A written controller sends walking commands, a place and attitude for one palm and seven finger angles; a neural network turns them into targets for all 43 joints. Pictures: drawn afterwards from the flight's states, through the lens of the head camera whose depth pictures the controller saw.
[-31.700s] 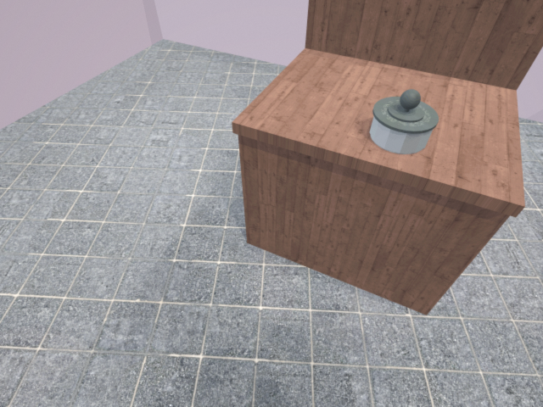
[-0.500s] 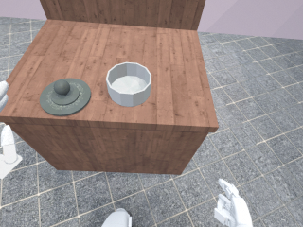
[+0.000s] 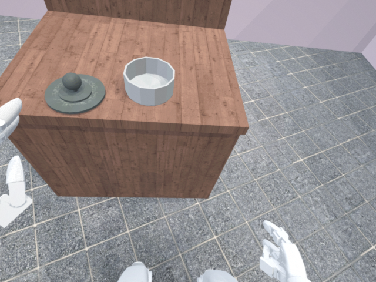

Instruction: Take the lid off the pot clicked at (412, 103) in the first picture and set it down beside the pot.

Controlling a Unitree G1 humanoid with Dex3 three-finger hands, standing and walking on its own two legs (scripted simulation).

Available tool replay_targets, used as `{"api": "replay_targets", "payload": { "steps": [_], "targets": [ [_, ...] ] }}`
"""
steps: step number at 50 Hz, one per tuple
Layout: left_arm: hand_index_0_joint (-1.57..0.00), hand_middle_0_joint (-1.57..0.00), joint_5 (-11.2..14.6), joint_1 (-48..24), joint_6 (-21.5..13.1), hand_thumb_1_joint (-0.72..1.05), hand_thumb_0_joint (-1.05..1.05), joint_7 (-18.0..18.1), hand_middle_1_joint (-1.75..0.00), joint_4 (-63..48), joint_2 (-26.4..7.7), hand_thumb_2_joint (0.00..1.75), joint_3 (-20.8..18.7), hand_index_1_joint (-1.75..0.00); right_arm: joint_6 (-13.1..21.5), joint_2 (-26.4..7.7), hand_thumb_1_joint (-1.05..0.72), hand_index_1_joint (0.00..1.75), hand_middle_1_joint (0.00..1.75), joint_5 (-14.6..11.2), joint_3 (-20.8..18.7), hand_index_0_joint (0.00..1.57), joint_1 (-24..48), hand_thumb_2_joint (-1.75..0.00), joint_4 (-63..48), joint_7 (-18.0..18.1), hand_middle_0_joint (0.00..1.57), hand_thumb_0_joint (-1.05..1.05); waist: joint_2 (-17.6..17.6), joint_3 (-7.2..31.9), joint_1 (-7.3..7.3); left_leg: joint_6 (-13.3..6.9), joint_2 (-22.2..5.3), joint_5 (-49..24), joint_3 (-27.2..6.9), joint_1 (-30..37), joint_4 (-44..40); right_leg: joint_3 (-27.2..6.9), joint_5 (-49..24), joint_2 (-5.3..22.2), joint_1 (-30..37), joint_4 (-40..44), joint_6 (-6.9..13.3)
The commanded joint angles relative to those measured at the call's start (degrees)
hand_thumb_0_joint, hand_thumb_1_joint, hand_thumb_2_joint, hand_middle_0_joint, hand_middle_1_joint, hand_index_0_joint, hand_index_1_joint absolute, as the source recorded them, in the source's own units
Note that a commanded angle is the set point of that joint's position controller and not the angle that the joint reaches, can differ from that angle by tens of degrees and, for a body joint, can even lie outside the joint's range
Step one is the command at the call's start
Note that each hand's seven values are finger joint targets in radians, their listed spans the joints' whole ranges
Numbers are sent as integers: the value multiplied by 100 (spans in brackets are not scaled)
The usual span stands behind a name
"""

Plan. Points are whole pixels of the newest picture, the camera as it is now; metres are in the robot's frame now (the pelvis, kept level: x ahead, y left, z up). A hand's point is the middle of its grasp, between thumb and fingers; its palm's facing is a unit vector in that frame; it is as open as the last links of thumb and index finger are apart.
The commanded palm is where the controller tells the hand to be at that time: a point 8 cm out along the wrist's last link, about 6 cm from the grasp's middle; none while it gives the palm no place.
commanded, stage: stop stepping back and stand still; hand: left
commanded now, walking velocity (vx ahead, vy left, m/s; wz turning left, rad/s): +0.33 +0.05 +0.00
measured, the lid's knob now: (72, 81) +0.65 +0.35 -0.02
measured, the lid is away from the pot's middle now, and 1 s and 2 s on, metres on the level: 0.23 0.23 0.23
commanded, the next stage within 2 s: let the arm hang, fingers relaxed in 1.74 s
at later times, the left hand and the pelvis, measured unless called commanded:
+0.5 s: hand out of the picture +0.09 +0.23 +0.19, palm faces +0.29 -0.84 -0.45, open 7.4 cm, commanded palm +0.04 +0.29 +0.20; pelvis -0.10 +0.01 +0.00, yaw -2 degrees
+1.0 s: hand out of the picture -0.02 +0.23 -0.18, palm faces +0.15 -0.98 -0.11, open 6.9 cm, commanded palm none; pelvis -0.09 +0.05 -0.01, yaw +8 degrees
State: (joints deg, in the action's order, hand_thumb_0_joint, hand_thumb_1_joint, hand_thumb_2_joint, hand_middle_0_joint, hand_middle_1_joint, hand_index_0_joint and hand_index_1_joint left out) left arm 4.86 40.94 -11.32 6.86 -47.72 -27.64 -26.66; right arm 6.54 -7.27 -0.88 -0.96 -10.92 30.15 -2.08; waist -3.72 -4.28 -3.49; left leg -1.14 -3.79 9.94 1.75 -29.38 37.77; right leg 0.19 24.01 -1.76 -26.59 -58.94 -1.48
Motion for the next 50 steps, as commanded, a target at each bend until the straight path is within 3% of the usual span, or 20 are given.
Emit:
{"api": "replay_targets", "payload": {
  "steps": [1, 4, 7, 11, 17, 19, 22, 23, 25, 30, 31, 32, 35, 39, 40, 41, 42, 44, 48, 50],
  "targets": [
    [-20, -20, -58, 517, -329, 90, 0, 240, -30, -841, -713, 90, -833, -30, 153, -899, -90, 30, 30, -32, -225, 20, 185, -90, -783, 181, 20, 0, 2129, 1031, 293, -235, -639, 2555, -1103, -2, -1448, 531, 107, -8, 1530, 2041, 221],
    [-20, -20, -49, -212, -389, 90, 0, 50, -30, 319, -739, 90, -777, -30, -45, -907, -90, 30, 30, -147, -297, 20, -77, -90, -804, 282, 20, 0, -186, 808, 270, 43, 360, 2069, 159, -63, 1389, 164, -1018, 660, 1556, 3958, 501],
    [-20, -20, -127, -934, -339, 90, 0, -41, -30, 1078, -717, 90, -442, -30, -168, -1205, -90, 30, 30, -240, -522, 20, -82, -90, -726, 262, 20, 0, -2030, 563, 116, 106, 611, 1124, -277, -24, 4734, -1288, -3240, 1821, -68, 3999, 1000],
    [-20, -20, -220, -1064, -461, 90, 0, -176, -30, 1453, -445, 90, -116, -30, -358, -931, -90, 30, 30, -201, -221, 20, 385, -90, -751, 332, 20, 0, 167, -119, 160, -13, 226, 695, -347, -362, 4387, -827, -1290, 1729, -336, 3782, 1005],
    [-20, -20, -404, -1186, -784, 90, 0, 98, -30, -981, -816, 90, -101, -30, 324, -980, -90, 30, 30, -175, -290, 20, 234, -90, -743, 408, 20, 0, -117, 1036, 406, -282, 114, 1406, -317, 472, 209, -1339, -3463, 1955, 1698, 2380, 1004],
    [-20, -20, -380, -610, -870, 90, 0, 252, -30, -1366, -948, 90, -472, -30, 421, -874, -90, 30, 30, -116, -301, 20, 119, -90, -805, 483, 20, 0, 635, 1547, 384, -180, 287, -576, 271, 1513, -2533, -426, -3647, 1067, 1982, 817, 655],
    [-20, -20, -419, -636, -1003, 90, 0, 309, -30, -1357, -975, 90, -602, -30, 618, -719, -90, 30, 30, 153, -290, 20, 71, -90, -546, 443, 20, 0, 2824, 1088, 165, -399, -537, -3825, -37, 2700, -2204, 712, 999, -515, -402, -913, 291],
    [-20, -20, -318, -741, -1023, 90, 0, 354, -30, -1138, -1059, 90, -723, -30, 605, -661, -90, 30, 30, 200, -226, 20, 112, -90, -483, 443, 20, 0, 3013, 608, -56, -466, -634, -3500, -817, 2337, -1401, 151, 1070, 11, -786, -585, 334],
    [-20, -20, -345, -1136, -1023, 90, 0, 257, -30, -450, -644, 90, -470, -30, 507, -799, -90, 30, 30, 58, -342, 20, -176, -90, -232, 326, 20, 0, 1229, 139, -111, -654, -827, -2573, -1215, 1874, -1047, -78, 830, 176, -520, 18, 406],
    [-20, -20, -40, 348, -745, 90, 0, 36, -30, 821, -497, 90, -721, -30, 104, -1017, -90, 30, 30, -192, -362, 20, 25, -90, -694, 278, 20, 0, 207, 983, 211, -396, -110, -1098, -371, 782, 1385, 426, -1508, 232, 2200, 3392, 659],
    [-20, -20, -1036, -1102, 683, 90, 0, -488, -30, 4303, 885, 90, 1673, -30, -215, -1266, -90, 30, 30, 72, -390, 20, 202, -90, -246, 18, 20, 0, -782, 1021, 287, 77, 224, 1626, 101, -1188, 3011, -960, -3206, 2093, 2668, 2886, 1124],
    [-20, -20, -1015, -1406, 906, 90, 0, -508, -30, 4573, 787, 90, 1644, -30, -326, -941, -90, 30, 30, 27, -407, 20, -128, -90, -222, 102, 20, 0, -1232, 1484, 295, 40, 226, 2833, -444, -777, 4061, -1879, -1929, 2337, 1655, 2980, 1637],
    [-20, -20, -994, -2671, 989, 90, 0, -392, -30, 4886, 877, 90, 1823, -30, -529, -1329, -90, 30, 30, 173, -400, 20, -655, -90, 26, 29, 20, 0, -1623, 1184, -88, -137, -340, 2350, -971, -144, 4270, -1372, 707, 2055, -69, 3209, 1322],
    [-20, -20, -889, -3244, 1184, 90, 0, -493, -30, 6192, 775, 90, 2059, -30, -788, -1109, -90, 30, 30, 254, -372, 20, -842, -90, 411, 99, 20, 0, -182, 30, -358, -80, -49, 1913, 104, 1547, 727, -589, 1545, 1623, -1478, 2716, 989],
    [-20, -20, -832, -3433, 1275, 90, 0, -558, -30, 6528, 978, 90, 2144, -30, -782, -1194, -90, 30, 30, 284, -388, 20, -1399, -90, 692, 100, 20, 0, 970, -344, -580, -91, 99, 1831, 40, 2133, -478, 53, 1955, 1023, -2184, 1331, 782],
    [-20, -20, -792, -3271, 1271, 90, 0, -637, -30, 6723, 1560, 90, 2267, -30, -716, -1469, -90, 30, 30, 395, -427, 20, -2023, -90, 904, 157, 20, 0, 3099, -512, -668, -590, -937, 2547, -2315, 1847, -1977, 713, 1852, -42, -2692, -1107, 360],
    [-20, -20, -712, -3596, 1221, 90, 0, -658, -30, 6807, 1445, 90, 2297, -30, -631, -1631, -90, 30, 30, 433, -422, 20, -2070, -90, 965, 260, 20, 0, 2803, -635, -539, -1173, -1790, 1887, -4091, 1547, -2426, -90, 1384, -20, -2933, -2245, 247],
    [-20, -20, -621, -3781, 1125, 90, 0, -682, -30, 7308, 1178, 90, 2153, -30, -521, -1802, -90, 30, 30, 440, -501, 20, -1053, -90, 796, 363, 20, 0, 1137, -172, -28, -1319, -1852, 1481, -3824, 982, -2225, -779, 173, 410, -2417, -2760, 163],
    [-20, -20, -628, -2838, 1258, 90, 0, -790, -30, 8336, 1138, 90, 2201, -30, -384, -1518, -90, 30, 30, 379, -429, 20, -405, -90, 1088, 480, 20, 0, 1769, 84, 480, -640, -1254, 1601, -1671, 559, -1926, -577, 276, 552, -989, -746, 210],
    [-20, -20, -599, -2624, 1208, 90, 0, -830, -30, 8701, 1226, 90, 2301, -30, -443, -1489, -90, 30, 30, 359, -440, 20, -729, -90, 1336, 495, 20, 0, 1855, 582, 346, -379, -900, 412, -823, 1276, -1385, 176, 506, 217, -92, 1035, 114]
  ]
}}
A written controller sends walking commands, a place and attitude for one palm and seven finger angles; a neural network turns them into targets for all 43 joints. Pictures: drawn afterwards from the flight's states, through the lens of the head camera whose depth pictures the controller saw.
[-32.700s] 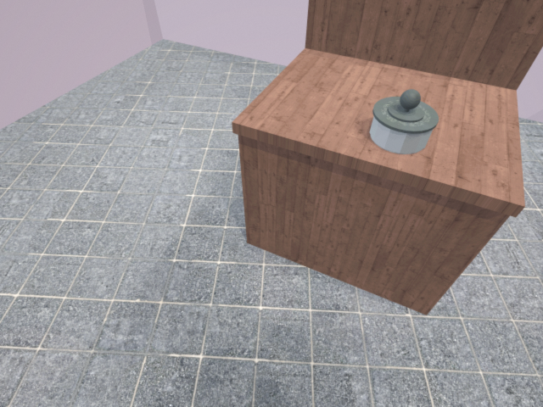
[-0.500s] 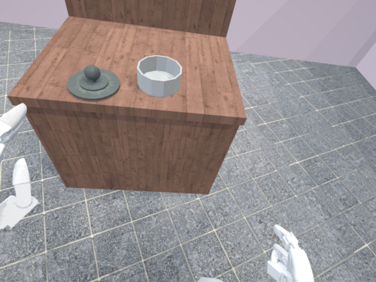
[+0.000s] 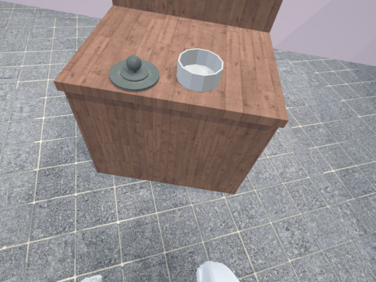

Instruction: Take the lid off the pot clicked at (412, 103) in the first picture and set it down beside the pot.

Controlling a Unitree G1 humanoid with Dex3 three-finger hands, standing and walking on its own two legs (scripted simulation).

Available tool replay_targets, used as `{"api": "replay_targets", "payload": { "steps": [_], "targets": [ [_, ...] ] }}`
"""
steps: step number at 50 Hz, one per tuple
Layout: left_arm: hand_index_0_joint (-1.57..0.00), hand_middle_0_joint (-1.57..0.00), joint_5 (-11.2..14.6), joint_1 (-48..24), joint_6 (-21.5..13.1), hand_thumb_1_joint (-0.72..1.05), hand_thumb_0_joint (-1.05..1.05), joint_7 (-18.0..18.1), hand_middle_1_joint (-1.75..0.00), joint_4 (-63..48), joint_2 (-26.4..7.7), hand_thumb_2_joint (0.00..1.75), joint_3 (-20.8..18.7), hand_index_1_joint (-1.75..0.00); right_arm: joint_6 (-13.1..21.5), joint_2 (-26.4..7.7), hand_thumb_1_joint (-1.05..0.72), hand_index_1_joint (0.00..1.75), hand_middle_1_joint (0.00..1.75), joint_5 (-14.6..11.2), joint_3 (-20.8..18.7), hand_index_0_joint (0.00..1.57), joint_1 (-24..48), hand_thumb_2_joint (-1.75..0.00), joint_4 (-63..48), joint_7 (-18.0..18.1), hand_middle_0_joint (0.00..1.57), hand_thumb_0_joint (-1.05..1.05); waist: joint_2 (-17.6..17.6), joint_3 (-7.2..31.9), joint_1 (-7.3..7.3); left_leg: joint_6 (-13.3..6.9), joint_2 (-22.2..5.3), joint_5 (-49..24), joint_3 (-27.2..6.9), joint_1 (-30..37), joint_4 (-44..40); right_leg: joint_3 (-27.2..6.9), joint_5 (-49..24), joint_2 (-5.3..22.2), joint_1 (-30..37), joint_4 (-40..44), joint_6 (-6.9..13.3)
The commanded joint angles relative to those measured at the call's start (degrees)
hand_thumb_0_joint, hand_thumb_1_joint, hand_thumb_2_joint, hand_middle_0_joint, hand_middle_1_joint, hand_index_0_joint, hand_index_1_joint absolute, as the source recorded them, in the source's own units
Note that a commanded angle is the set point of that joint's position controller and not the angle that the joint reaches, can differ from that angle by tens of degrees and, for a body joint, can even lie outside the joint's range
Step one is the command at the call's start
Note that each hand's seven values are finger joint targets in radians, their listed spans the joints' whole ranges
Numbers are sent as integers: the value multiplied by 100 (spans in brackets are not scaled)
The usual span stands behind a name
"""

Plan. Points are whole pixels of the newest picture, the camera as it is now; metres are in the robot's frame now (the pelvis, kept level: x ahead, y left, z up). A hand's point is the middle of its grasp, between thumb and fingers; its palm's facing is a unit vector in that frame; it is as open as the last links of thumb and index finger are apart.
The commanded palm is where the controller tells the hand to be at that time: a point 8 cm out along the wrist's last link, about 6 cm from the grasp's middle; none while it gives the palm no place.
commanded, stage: stop stepping back and stand still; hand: left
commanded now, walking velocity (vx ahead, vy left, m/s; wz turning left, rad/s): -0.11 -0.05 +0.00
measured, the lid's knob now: (133, 63) +0.78 +0.19 -0.01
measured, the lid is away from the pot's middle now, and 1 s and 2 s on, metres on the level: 0.23 0.23 0.23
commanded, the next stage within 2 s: let the arm hang, fingers relaxed in 0.74 s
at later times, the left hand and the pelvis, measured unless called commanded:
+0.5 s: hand (117, 268) +0.17 +0.15 -0.15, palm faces +0.02 -0.98 -0.22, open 7.3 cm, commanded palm none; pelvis +0.11 -0.03 +0.02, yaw -1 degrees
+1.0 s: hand (124, 265) +0.18 +0.14 -0.15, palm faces +0.00 -0.98 -0.20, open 7.3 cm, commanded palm none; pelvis +0.11 -0.04 +0.03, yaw -2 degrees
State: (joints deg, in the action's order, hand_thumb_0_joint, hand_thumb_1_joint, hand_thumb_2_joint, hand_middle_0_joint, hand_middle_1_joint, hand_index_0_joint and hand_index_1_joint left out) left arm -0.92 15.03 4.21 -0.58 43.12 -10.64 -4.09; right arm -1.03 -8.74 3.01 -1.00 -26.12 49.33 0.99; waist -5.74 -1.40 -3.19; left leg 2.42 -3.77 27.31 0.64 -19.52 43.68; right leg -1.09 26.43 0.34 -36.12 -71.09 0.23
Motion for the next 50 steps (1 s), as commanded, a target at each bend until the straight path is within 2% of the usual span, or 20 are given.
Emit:
{"api": "replay_targets", "payload": {
  "steps": [1, 3, 4, 5, 7, 10, 12, 14, 15, 16, 19, 21, 22, 24, 29, 31, 35, 38, 43, 50],
  "targets": [
    [-20, -20, 3, 98, -401, 90, 0, -72, -30, -193, -338, 90, 74, -30, 255, -1240, -90, 30, 30, -57, -432, 20, 531, -90, -387, 194, 20, 0, 1949, 433, 288, -687, -797, -1905, -581, 466, -1605, 512, -117, -175, 1341, 2958, -71],
    [-20, -20, 73, 558, -575, 90, 0, -20, -30, 207, -439, 90, 33, -30, 193, -1026, -90, 30, 30, -175, -419, 20, 12, -90, -81, 113, 20, 0, 994, 795, 314, -445, -424, -2534, -156, 335, -671, 378, -1556, -134, 2773, 4140, 59],
    [-20, -20, 55, 993, -663, 90, 0, 64, -30, 393, -762, 90, -63, -30, 211, -731, -90, 30, 30, -261, -381, 20, -55, -90, -104, 72, 20, 0, -131, 1196, 460, -259, -52, -1917, 221, -469, 414, -1004, -3025, 746, 3840, 4255, 403],
    [-20, -20, 30, 1136, -722, 90, 0, 152, -30, 505, -1043, 90, -105, -30, 239, -402, -90, 30, 30, -317, -308, 20, 131, -90, -239, 39, 20, 0, -948, 1098, 465, -139, 349, 355, 345, -1246, 1139, -2273, -4695, 1641, 4072, 4675, 917],
    [-20, -20, -57, 608, -666, 90, 0, 218, -30, 563, -1029, 90, -83, -30, 231, -434, -90, 30, 30, -307, -329, 20, 311, -90, -226, 35, 20, 0, -162, 752, 361, -208, 191, 901, -34, -1216, 1610, -1814, -4847, 1649, 3600, 4636, 1263],
    [-20, -20, -73, 133, -561, 90, 0, 357, -30, 788, -701, 90, -63, -30, 198, -395, -90, 30, 30, -299, -329, 20, 367, -90, 14, 22, 20, 0, -647, 469, 151, -330, 52, 559, -69, -888, 303, -1297, -5168, 1341, 3402, 4416, 1082],
    [-20, -20, 12, -4, -545, 90, 0, 337, -30, 895, -565, 90, -10, -30, 202, -349, -90, 30, 30, -297, -282, 20, 3, -90, 326, 3, 20, 0, -91, 464, -81, -367, 123, -1433, 66, 402, -1627, -645, -4395, 874, 2893, 4012, 564],
    [-20, -20, 143, 305, -493, 90, 0, 272, -30, 920, -166, 90, 91, -30, 249, -939, -90, 30, 30, -220, -383, 20, -74, -90, 396, 118, 20, 0, 1790, 603, 64, -1081, -1269, -4701, -1505, 1891, -1917, 232, -1477, 89, 1421, 3025, -98],
    [-20, -20, 121, 208, -485, 90, 0, 286, -30, 964, -97, 90, 192, -30, 231, -924, -90, 30, 30, -198, -393, 20, -87, -90, 410, 138, 20, 0, 1923, 524, -12, -1459, -1666, -5523, -1674, 2032, -2073, 115, 335, 39, 1129, 2608, -137],
    [-20, -20, 84, -60, -490, 90, 0, 288, -30, 937, -94, 90, 194, -30, 187, -925, -90, 30, 30, -128, -366, 20, -62, -90, 438, 142, 20, 0, 1379, 241, -110, -1486, -1533, -5542, -1357, 1862, -2060, -62, 673, 5, 1140, 2497, -32],
    [-20, -20, 88, -260, -433, 90, 0, 257, -30, 1066, -278, 90, 139, -30, 156, -670, -90, 30, 30, -178, -279, 20, 379, -90, 563, 193, 20, 0, 1865, -322, 70, -1119, -1113, -6983, -735, 1708, -1780, 121, 161, 162, 1232, 3194, -60],
    [-20, -20, 72, 228, -450, 90, 0, 265, -30, 1238, -355, 90, 100, -30, 102, -707, -90, 30, 30, -260, -315, 20, 700, -90, 527, 209, 20, 0, 1343, 56, 261, -709, -729, -6554, -216, 1849, -1274, 215, -1676, 120, 1971, 4262, -40],
    [-20, -20, 49, 403, -478, 90, 0, 304, -30, 1302, -491, 90, 54, -30, 85, -664, -90, 30, 30, -309, -384, 20, 769, -90, 443, 219, 20, 0, 756, 405, 278, -503, -482, -5784, -22, 1612, -975, -34, -3693, 261, 2514, 4292, 52],
    [-20, -20, 20, 165, -489, 90, 0, 342, -30, 1189, -780, 90, 30, -30, 25, -580, -90, 30, 30, -384, -443, 20, 795, -90, 357, 160, 20, 0, 189, 546, 174, -284, -69, -3020, 191, 906, -825, -594, -5459, 1091, 2916, 4132, 513],
    [-20, -20, -2, -167, -455, 90, 0, 412, -30, 1141, -709, 90, 11, -30, -94, -315, -90, 30, 30, -314, -406, 20, 1060, -90, 477, 85, 20, 0, -524, 134, 212, -242, 189, -742, 186, 285, -700, -792, -5882, 1202, 3128, 4473, 667],
    [-20, -20, 1, -185, -446, 90, 0, 446, -30, 1130, -730, 90, -17, -30, -67, -306, -90, 30, 30, -318, -386, 20, 994, -90, 519, 76, 20, 0, -317, 317, 216, -258, 119, -970, 148, 295, -1166, -767, -5909, 1214, 3391, 4354, 662],
    [-20, -20, 51, -244, -435, 90, 0, 443, -30, 946, -557, 90, -37, -30, -5, -536, -90, 30, 30, -282, -445, 20, 754, -90, 632, 147, 20, 0, 908, 761, 187, -434, -475, -4963, -31, 1712, -1397, -122, -4535, 619, 2649, 3860, 181],
    [-20, -20, 69, -257, -430, 90, 0, 415, -30, 897, -458, 90, -12, -30, 6, -602, -90, 30, 30, -280, -445, 20, 569, -90, 661, 208, 20, 0, 1235, 930, 164, -609, -675, -6275, -95, 2127, -1332, 192, -3243, 347, 2430, 3748, 95],
    [-20, -20, 35, -134, -446, 90, 0, 387, -30, 1096, -442, 90, 18, -30, 6, -409, -90, 30, 30, -280, -375, 20, 717, -90, 687, 178, 20, 0, 578, 512, 248, -370, -294, -3405, 128, 1283, -1459, -206, -3955, 613, 2961, 4373, 286],
    [-20, -20, 44, -144, -456, 90, 0, 372, -30, 1274, -302, 90, 81, -30, 40, -280, -90, 30, 30, -270, -306, 20, 497, -90, 952, 169, 20, 0, 619, 9, 206, -397, -302, -2708, 108, 1255, -1870, -157, -3213, 458, 2709, 4618, 261]
  ]
}}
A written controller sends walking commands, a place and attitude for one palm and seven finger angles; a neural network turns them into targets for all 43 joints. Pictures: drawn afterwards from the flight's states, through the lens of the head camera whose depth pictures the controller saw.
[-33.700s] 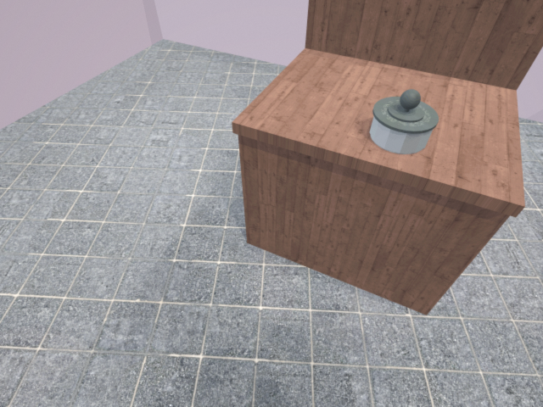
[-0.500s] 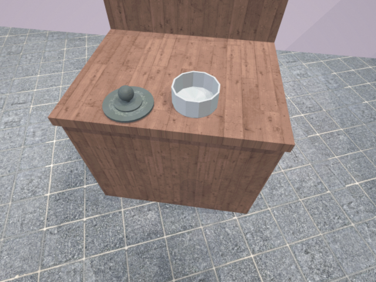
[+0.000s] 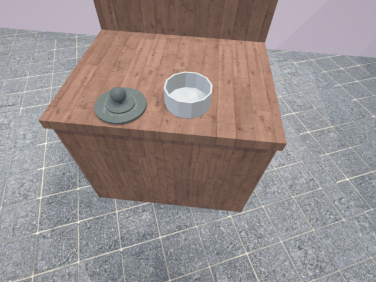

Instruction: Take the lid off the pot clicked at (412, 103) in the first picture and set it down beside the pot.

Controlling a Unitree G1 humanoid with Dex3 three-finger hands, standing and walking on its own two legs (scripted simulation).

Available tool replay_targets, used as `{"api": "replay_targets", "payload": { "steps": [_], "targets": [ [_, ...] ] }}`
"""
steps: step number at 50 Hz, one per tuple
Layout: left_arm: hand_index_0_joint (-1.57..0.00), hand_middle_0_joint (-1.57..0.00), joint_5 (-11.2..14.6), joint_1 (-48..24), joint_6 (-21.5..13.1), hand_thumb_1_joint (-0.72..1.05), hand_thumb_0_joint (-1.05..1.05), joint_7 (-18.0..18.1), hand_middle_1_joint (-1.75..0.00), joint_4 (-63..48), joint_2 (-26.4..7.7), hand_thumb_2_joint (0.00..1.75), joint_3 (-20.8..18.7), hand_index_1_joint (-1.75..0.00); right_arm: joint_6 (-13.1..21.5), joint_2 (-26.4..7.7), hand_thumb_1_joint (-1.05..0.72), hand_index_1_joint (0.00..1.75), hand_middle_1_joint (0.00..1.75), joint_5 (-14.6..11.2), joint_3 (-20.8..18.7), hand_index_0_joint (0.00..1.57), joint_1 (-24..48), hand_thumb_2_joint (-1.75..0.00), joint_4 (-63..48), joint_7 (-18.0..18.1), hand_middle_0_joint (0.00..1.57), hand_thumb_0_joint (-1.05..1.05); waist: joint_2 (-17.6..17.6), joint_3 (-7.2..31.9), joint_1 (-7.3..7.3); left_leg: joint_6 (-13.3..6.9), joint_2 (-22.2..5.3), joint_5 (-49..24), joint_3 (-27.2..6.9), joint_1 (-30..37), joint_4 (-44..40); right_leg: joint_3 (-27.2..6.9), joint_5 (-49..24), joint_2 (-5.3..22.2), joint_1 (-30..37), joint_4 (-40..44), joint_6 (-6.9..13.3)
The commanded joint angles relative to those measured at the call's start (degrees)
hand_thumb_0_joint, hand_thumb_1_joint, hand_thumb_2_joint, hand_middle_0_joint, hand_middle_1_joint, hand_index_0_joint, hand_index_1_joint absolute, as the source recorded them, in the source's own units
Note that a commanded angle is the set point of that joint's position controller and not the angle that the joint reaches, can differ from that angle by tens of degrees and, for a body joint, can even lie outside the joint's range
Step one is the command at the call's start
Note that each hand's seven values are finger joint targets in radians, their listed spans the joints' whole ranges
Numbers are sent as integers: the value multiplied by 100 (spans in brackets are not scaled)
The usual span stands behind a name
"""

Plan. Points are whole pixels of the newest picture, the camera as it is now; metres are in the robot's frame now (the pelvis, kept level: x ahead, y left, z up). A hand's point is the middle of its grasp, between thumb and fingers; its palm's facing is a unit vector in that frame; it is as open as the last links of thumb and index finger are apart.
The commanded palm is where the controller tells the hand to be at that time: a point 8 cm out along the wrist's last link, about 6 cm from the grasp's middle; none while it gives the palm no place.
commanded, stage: let the arm hang, fingers relaxed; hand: left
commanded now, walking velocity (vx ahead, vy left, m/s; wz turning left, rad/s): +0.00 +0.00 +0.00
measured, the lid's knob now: (118, 94) +0.66 +0.25 -0.04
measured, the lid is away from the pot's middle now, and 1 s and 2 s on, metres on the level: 0.23 0.23 0.23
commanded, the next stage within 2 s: look to check the result in 0.94 s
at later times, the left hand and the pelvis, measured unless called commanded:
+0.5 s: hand out of the picture -0.03 +0.17 -0.18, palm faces +0.04 -0.98 -0.17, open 7.3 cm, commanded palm none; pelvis -0.02 +0.01 +0.00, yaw +0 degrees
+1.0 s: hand out of the picture -0.03 +0.17 -0.18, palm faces +0.04 -0.98 -0.17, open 7.3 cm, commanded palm none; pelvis -0.01 +0.01 +0.00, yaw -1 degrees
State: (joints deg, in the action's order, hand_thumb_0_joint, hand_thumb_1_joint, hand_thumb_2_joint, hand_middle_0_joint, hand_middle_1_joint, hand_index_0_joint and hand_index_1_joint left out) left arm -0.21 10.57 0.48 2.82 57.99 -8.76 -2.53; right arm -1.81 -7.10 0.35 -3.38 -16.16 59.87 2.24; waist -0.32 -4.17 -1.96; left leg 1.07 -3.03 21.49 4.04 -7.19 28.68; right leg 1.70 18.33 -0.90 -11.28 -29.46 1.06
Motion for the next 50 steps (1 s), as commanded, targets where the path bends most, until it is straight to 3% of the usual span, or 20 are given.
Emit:
{"api": "replay_targets", "payload": {
  "steps": [1, 15, 18, 24, 25, 29, 36, 44, 50],
  "targets": [
    [-20, -20, -23, 311, -83, 90, 0, 20, -30, -185, -490, 90, -70, -30, 128, -452, -90, 30, 30, 3, -52, 20, -534, -90, -58, 38, 20, 0, 96, 266, 84, -286, -396, -1987, -250, -29, -432, -418, -2182, 561, 240, 508, 161],
    [-20, -20, -39, 629, -130, 90, 0, -2, -30, 134, -323, 90, -3, -30, 180, -281, -90, 30, 30, -4, 1, 20, -750, -90, 179, 15, 20, 0, 20, -152, 95, -350, -337, -1034, -298, -274, -692, -485, -1098, 483, -25, 843, 138],
    [-20, -20, -22, 717, -135, 90, 0, -13, -30, 202, -290, 90, 14, -30, 202, -296, -90, 30, 30, 4, 23, 20, -764, -90, 208, 21, 20, 0, 156, -111, 109, -376, -372, -1110, -333, -243, -718, -456, -1147, 478, -44, 800, 134],
    [-20, -20, -25, 879, -157, 90, 0, -8, -30, 337, -244, 90, 37, -30, 232, -253, -90, 30, 30, -15, 35, 20, -833, -90, 276, 34, 20, 0, 61, -25, 109, -389, -378, -1257, -339, -197, -701, -434, -1286, 493, 3, 752, 119],
    [-20, -20, -35, 876, -149, 90, 0, -2, -30, 345, -218, 90, 47, -30, 222, -239, -90, 30, 30, -22, 35, 20, -841, -90, 275, 37, 20, 0, 86, -177, 99, -386, -374, -1158, -343, -238, -735, -429, -1187, 465, -103, 745, 115],
    [-20, -20, -30, 982, -150, 90, 0, -8, -30, 415, -153, 90, 55, -30, 242, -235, -90, 30, 30, -13, 46, 20, -848, -90, 301, 48, 20, 0, 245, -169, 111, -404, -391, -1223, -362, -229, -751, -393, -1231, 464, -120, 702, 103],
    [-20, -20, -36, 1053, -153, 90, 0, 3, -30, 485, -101, 90, 65, -30, 248, -177, -90, 30, 30, -22, 43, 20, -888, -90, 329, 60, 20, 0, 190, -161, 108, -412, -386, -1284, -365, -205, -721, -383, -1277, 471, -153, 656, 91],
    [-20, -20, -30, 1115, -174, 90, 0, 19, -30, 496, -63, 90, 43, -30, 278, -159, -90, 30, 30, -27, 34, 20, -892, -90, 347, 82, 20, 0, 119, 36, 114, -411, -376, -1900, -324, -49, -576, -374, -1797, 505, -1, 542, 97],
    [-20, -20, -35, 1099, -161, 90, 0, 31, -30, 468, -74, 90, 36, -30, 263, -145, -90, 30, 30, -32, 27, 20, -872, -90, 354, 83, 20, 0, 117, -70, 112, -395, -370, -1904, -299, -51, -579, -365, -1786, 490, -72, 511, 97]
  ]
}}
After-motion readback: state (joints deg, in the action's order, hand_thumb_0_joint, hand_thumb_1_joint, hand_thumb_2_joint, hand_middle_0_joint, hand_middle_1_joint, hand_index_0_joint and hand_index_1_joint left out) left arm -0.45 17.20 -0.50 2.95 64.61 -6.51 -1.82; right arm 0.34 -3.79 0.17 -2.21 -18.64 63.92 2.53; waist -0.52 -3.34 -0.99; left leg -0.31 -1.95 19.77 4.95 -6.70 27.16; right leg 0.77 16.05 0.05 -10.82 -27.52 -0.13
